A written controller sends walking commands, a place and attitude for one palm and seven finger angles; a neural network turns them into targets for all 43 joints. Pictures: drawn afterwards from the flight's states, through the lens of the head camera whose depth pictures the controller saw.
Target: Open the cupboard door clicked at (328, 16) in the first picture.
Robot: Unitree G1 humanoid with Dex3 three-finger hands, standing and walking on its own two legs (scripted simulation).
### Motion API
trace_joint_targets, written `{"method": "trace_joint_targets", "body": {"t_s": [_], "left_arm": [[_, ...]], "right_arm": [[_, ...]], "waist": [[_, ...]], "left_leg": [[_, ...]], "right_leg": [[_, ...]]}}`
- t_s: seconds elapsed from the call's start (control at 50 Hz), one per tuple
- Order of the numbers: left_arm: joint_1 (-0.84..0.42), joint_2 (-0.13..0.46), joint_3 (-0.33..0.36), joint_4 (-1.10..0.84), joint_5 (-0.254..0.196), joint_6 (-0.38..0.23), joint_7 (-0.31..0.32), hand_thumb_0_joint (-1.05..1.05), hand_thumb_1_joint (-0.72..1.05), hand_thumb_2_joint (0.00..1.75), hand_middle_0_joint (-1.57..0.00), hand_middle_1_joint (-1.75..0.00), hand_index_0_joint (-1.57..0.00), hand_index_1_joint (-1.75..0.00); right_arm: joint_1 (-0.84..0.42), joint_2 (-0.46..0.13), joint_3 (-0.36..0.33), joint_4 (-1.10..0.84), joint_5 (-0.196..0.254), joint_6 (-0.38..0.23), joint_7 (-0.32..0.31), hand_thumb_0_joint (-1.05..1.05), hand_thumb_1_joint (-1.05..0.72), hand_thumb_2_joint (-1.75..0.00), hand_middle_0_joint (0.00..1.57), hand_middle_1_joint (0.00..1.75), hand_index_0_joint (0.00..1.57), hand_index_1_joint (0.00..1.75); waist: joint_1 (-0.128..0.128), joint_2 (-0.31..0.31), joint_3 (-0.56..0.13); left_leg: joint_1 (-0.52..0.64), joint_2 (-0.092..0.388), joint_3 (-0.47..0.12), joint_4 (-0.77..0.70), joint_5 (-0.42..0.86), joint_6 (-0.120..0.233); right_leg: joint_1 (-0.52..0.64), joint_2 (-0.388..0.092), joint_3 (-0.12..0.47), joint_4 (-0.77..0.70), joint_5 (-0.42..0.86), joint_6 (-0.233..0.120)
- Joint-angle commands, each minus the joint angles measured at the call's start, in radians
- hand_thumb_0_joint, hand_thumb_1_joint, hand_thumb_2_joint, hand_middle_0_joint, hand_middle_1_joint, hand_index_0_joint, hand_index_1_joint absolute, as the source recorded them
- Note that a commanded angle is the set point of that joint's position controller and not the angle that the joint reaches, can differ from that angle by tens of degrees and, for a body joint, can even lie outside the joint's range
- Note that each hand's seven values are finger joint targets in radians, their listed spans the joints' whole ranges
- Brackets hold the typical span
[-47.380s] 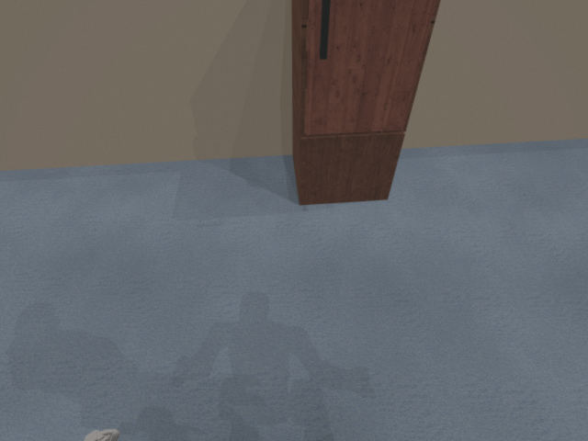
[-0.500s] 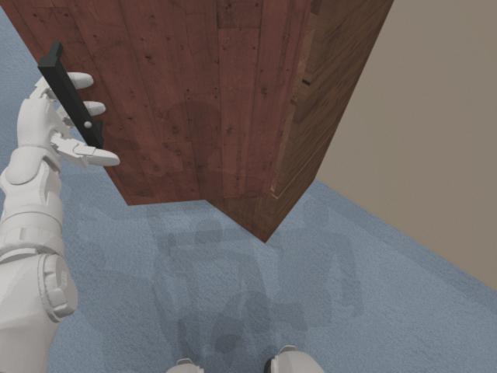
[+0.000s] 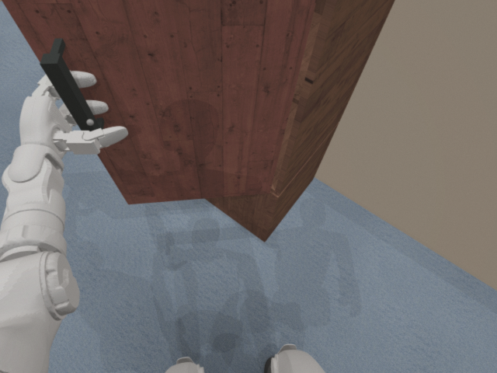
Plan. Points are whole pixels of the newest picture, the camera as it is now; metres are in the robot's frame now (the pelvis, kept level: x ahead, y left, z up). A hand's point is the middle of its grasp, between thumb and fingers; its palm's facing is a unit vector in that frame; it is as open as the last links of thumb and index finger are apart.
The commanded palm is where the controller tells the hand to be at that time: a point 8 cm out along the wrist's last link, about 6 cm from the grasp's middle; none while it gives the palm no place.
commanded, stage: close the thumb around the handle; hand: left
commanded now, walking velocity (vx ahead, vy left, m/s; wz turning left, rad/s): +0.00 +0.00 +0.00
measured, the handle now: (80, 98) +0.53 +0.24 +0.10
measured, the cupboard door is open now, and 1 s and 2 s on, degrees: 44 60 85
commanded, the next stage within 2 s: pull the door open along its arc in 0.38 s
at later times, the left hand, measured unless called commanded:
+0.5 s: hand (91, 123) +0.48 +0.22 +0.10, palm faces +0.03 -1.00 -0.01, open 5.6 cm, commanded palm +0.45 +0.26 +0.10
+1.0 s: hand (102, 177) +0.38 +0.18 +0.10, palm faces +0.11 -0.99 +0.04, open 6.0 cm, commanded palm +0.32 +0.24 +0.10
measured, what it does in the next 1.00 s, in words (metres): stands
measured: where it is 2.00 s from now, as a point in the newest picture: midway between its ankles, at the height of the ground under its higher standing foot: outside the picture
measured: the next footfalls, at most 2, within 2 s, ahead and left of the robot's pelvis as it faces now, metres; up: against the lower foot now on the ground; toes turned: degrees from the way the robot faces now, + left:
none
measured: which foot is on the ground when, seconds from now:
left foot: down 0.00-1.00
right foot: down 0.00-1.00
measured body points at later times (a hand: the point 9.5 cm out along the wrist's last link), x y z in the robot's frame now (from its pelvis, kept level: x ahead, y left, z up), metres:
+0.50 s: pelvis +0.00 +0.00 +0.00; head +0.10 +0.01 +0.44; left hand +0.47 +0.27 +0.10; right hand +0.03 -0.27 -0.11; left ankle -0.01 +0.12 -0.70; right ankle +0.02 -0.13 -0.70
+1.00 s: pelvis +0.02 +0.00 +0.02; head +0.07 -0.01 +0.46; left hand +0.37 +0.24 +0.10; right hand +0.13 -0.25 -0.09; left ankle -0.01 +0.12 -0.70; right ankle +0.02 -0.13 -0.70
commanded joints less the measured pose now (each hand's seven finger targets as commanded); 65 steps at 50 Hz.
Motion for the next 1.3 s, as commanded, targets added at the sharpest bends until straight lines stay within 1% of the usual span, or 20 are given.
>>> {"method": "trace_joint_targets", "body": {"t_s": [0.0,0.04,0.08,0.16,0.26,0.36,0.42,0.46,0.48,0.62,0.8,0.88,0.9,0.92,1.0,1.08,1.1,1.18,1.2,1.28], "left_arm": [[-0.447,0.277,0.026,-0.228,-0.022,-0.067,0.005,0.00,0.45,0.71,-0.37,-1.30,-0.37,-1.30],[-0.449,0.275,0.034,-0.268,-0.023,-0.079,0.007,0.00,0.56,0.76,-0.38,-1.31,-0.38,-1.31],[-0.422,0.235,0.014,-0.254,-0.034,-0.078,0.004,0.00,0.68,0.80,-0.38,-1.33,-0.38,-1.33],[-0.394,0.248,0.023,-0.224,-0.030,-0.062,0.004,0.00,0.90,0.90,-0.40,-1.35,-0.40,-1.35],[-0.435,0.272,0.039,-0.251,-0.027,-0.069,0.018,0.00,0.90,0.90,-0.40,-1.35,-0.40,-1.35],[-0.439,0.291,0.039,-0.197,-0.018,-0.065,0.012,0.00,0.90,0.90,-0.40,-1.35,-0.40,-1.35],[-0.422,0.314,0.061,-0.210,-0.021,-0.071,0.005,0.00,0.90,0.90,-0.40,-1.35,-0.40,-1.35],[-0.451,0.300,0.039,-0.220,-0.021,-0.068,-0.002,0.00,0.90,0.90,-0.40,-1.35,-0.40,-1.35],[-0.441,0.241,0.005,-0.221,-0.028,-0.065,-0.003,0.00,0.90,0.90,-0.40,-1.35,-0.40,-1.35],[-0.244,0.227,0.035,-0.331,-0.059,-0.067,0.000,0.00,0.90,0.90,-0.40,-1.35,-0.40,-1.35],[0.207,0.082,-0.006,-0.662,-0.133,-0.016,0.008,0.00,0.90,0.90,-0.40,-1.35,-0.40,-1.35],[0.425,0.015,-0.011,-0.829,-0.165,0.014,0.032,0.00,0.90,0.90,-0.40,-1.35,-0.40,-1.35],[0.421,0.014,0.121,-0.945,-0.214,0.023,0.176,0.00,0.90,0.90,-0.40,-1.35,-0.40,-1.35],[0.498,-0.117,0.022,-0.966,-0.196,0.040,0.247,0.00,0.90,0.90,-0.40,-1.35,-0.40,-1.35],[0.611,-0.200,-0.038,-1.084,-0.103,0.068,0.463,0.00,0.90,0.90,-0.40,-1.35,-0.40,-1.35],[0.615,-0.323,-0.169,-1.200,0.020,0.110,0.645,0.00,0.90,0.90,-0.40,-1.35,-0.40,-1.35],[0.643,-0.348,-0.199,-1.200,0.049,0.127,0.688,0.00,0.90,0.90,-0.40,-1.35,-0.40,-1.35],[0.663,-0.445,-0.336,-1.282,0.119,0.175,0.754,0.00,0.90,0.90,-0.40,-1.35,-0.40,-1.35],[0.666,-0.451,-0.357,-1.291,0.131,0.180,0.756,0.00,0.90,0.90,-0.40,-1.35,-0.40,-1.35],[0.751,-0.530,-0.448,-1.374,0.135,0.191,0.742,0.00,0.90,0.90,-0.40,-1.35,-0.40,-1.35]], "right_arm": [[0.133,-0.177,-0.065,-0.065,-0.002,-0.015,-0.021,0.00,-0.90,-0.90,0.20,0.30,0.20,0.30],[0.137,-0.174,-0.070,-0.062,-0.005,-0.017,-0.019,0.00,-0.90,-0.90,0.20,0.30,0.20,0.30],[0.135,-0.172,-0.071,-0.060,-0.004,-0.019,-0.015,0.00,-0.90,-0.90,0.20,0.30,0.20,0.30],[0.135,-0.175,-0.071,-0.058,-0.002,-0.013,-0.017,0.00,-0.90,-0.90,0.20,0.30,0.20,0.30],[0.134,-0.175,-0.070,-0.058,-0.005,-0.014,-0.019,0.00,-0.90,-0.90,0.20,0.30,0.20,0.30],[0.129,-0.176,-0.064,-0.055,-0.003,-0.014,-0.023,0.00,-0.90,-0.90,0.20,0.30,0.20,0.30],[0.132,-0.177,-0.064,-0.063,-0.003,-0.013,-0.025,0.00,-0.90,-0.90,0.20,0.30,0.20,0.30],[0.127,-0.175,-0.062,-0.062,-0.002,-0.014,-0.026,0.00,-0.90,-0.90,0.20,0.30,0.20,0.30],[0.126,-0.169,-0.064,-0.067,-0.001,-0.016,-0.022,0.00,-0.90,-0.90,0.20,0.30,0.20,0.30],[0.105,-0.168,-0.075,-0.099,0.003,-0.015,-0.012,0.00,-0.90,-0.90,0.20,0.30,0.20,0.30],[0.013,-0.139,-0.083,-0.178,0.026,-0.036,0.004,0.00,-0.90,-0.90,0.20,0.30,0.20,0.30],[-0.045,-0.126,-0.083,-0.200,0.030,-0.062,0.011,0.00,-0.90,-0.90,0.20,0.30,0.20,0.30],[-0.096,-0.091,-0.082,-0.212,0.027,-0.076,0.015,0.00,-0.90,-0.90,0.20,0.30,0.20,0.30],[-0.111,-0.079,-0.078,-0.210,0.024,-0.091,0.023,0.00,-0.90,-0.90,0.20,0.30,0.20,0.30],[-0.149,-0.073,-0.082,-0.186,0.004,-0.100,0.034,0.00,-0.90,-0.90,0.20,0.30,0.20,0.30],[-0.196,-0.041,-0.072,-0.181,-0.028,-0.084,0.031,0.00,-0.90,-0.90,0.20,0.30,0.20,0.30],[-0.202,-0.040,-0.073,-0.181,-0.035,-0.075,0.030,0.00,-0.90,-0.90,0.20,0.30,0.20,0.30],[-0.236,-0.026,-0.065,-0.187,-0.052,-0.043,0.015,0.00,-0.90,-0.90,0.20,0.30,0.20,0.30],[-0.239,-0.026,-0.066,-0.188,-0.054,-0.036,0.008,0.00,-0.90,-0.90,0.20,0.30,0.20,0.30],[-0.274,-0.011,-0.059,-0.203,-0.062,-0.027,-0.004,0.00,-0.90,-0.90,0.20,0.30,0.20,0.30]], "waist": [[-0.004,0.091,-0.393],[0.008,0.132,-0.455],[0.002,0.100,-0.440],[0.005,0.076,-0.401],[0.003,0.084,-0.425],[-0.006,0.075,-0.380],[0.006,0.069,-0.426],[-0.003,0.095,-0.409],[-0.002,0.096,-0.414],[0.052,0.066,-0.475],[0.126,0.060,-0.424],[0.144,-0.001,-0.355],[0.233,0.005,-0.347],[0.201,0.019,-0.319],[0.187,-0.055,-0.249],[0.183,0.001,-0.243],[0.175,-0.056,-0.232],[0.159,-0.035,-0.229],[0.148,-0.082,-0.214],[0.158,-0.033,-0.202]], "left_leg": [[0.210,-0.056,-0.063,-0.102,0.326,0.024],[0.263,-0.054,-0.066,-0.094,0.380,0.017],[0.266,-0.050,-0.066,-0.094,0.384,0.016],[0.223,-0.052,-0.060,-0.099,0.368,0.020],[0.231,-0.054,-0.062,-0.097,0.356,0.021],[0.176,-0.059,-0.054,-0.097,0.303,0.025],[0.187,-0.060,-0.056,-0.095,0.331,0.026],[0.183,-0.060,-0.053,-0.094,0.317,0.025],[0.199,-0.062,-0.057,-0.096,0.321,0.023],[0.226,-0.058,-0.043,-0.107,0.391,0.024],[0.269,-0.056,-0.016,-0.159,0.504,0.026],[0.262,-0.060,-0.008,-0.188,0.476,0.022],[0.237,-0.073,-0.014,-0.188,0.473,0.009],[0.260,-0.074,-0.007,-0.206,0.466,0.002],[0.260,-0.070,-0.005,-0.219,0.397,-0.001],[0.304,-0.072,-0.008,-0.230,0.400,-0.003],[0.309,-0.069,-0.013,-0.230,0.387,0.003],[0.347,-0.070,-0.012,-0.240,0.368,0.002],[0.352,-0.068,-0.017,-0.239,0.357,0.006],[0.390,-0.070,-0.013,-0.243,0.371,0.005]], "right_leg": [[0.227,0.058,0.032,-0.059,0.300,-0.022],[0.228,0.058,0.030,-0.050,0.327,-0.023],[0.221,0.061,0.025,-0.054,0.327,-0.021],[0.231,0.059,0.027,-0.056,0.331,-0.019],[0.241,0.057,0.032,-0.057,0.327,-0.019],[0.245,0.054,0.040,-0.063,0.308,-0.016],[0.270,0.054,0.041,-0.054,0.336,-0.017],[0.256,0.053,0.043,-0.057,0.326,-0.016],[0.247,0.056,0.037,-0.057,0.319,-0.019],[0.325,0.057,0.035,-0.052,0.388,-0.022],[0.446,0.051,0.029,-0.074,0.494,-0.029],[0.482,0.045,0.023,-0.087,0.517,-0.023],[0.486,0.046,0.011,-0.095,0.494,-0.024],[0.480,0.046,0.003,-0.103,0.475,-0.021],[0.478,0.034,0.000,-0.127,0.410,-0.017],[0.486,0.020,0.006,-0.136,0.390,-0.023],[0.492,0.018,0.007,-0.154,0.377,-0.020],[0.508,0.008,0.015,-0.174,0.374,-0.022],[0.512,0.007,0.017,-0.189,0.366,-0.021],[0.523,0.004,0.015,-0.194,0.388,-0.024]]}}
